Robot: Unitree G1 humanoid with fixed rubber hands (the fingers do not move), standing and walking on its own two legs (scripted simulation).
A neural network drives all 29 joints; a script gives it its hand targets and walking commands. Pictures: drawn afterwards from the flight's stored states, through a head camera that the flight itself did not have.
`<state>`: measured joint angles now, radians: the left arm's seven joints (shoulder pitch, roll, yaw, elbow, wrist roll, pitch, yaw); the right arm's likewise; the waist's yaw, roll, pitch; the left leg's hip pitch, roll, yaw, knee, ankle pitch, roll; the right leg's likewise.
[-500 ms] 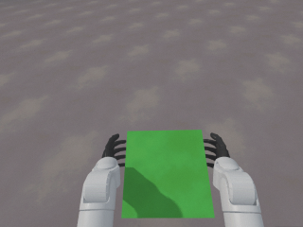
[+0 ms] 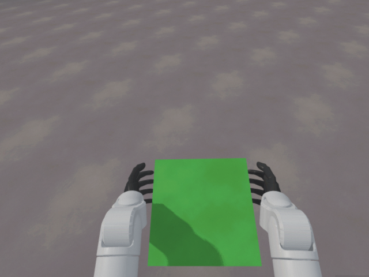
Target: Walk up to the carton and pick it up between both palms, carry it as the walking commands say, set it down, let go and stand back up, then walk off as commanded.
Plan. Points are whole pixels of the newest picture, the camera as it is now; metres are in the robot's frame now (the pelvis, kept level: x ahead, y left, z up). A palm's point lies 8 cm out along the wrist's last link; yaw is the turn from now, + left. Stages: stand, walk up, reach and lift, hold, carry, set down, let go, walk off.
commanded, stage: carry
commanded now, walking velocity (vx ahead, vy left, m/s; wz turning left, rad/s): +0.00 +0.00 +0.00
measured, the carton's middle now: (200, 215) +0.29 +0.00 -0.02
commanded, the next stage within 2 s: none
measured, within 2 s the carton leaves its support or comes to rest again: neither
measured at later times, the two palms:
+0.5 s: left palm (131, 195) +0.27 +0.14 +0.10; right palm (274, 196) +0.27 -0.14 +0.10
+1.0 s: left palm (164, 203) +0.26 +0.07 +0.09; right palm (323, 249) +0.17 -0.19 +0.09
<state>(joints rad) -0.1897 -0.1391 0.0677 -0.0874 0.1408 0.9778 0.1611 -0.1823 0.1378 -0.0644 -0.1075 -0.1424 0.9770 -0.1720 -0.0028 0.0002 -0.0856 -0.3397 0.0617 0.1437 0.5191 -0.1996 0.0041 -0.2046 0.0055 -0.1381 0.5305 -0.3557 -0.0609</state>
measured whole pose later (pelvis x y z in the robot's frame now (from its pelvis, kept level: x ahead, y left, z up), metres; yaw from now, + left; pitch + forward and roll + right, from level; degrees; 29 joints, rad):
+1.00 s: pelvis -0.05 +0.02 +0.00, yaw -16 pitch +4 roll +1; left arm -0.20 -0.14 0.00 -0.39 0.10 1.23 0.24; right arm -0.18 0.14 -0.04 -0.43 -0.09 1.22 -0.25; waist -0.01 -0.02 -0.05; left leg -0.54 0.08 0.10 0.96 -0.50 -0.11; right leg -0.43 0.01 -0.04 0.57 -0.22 -0.05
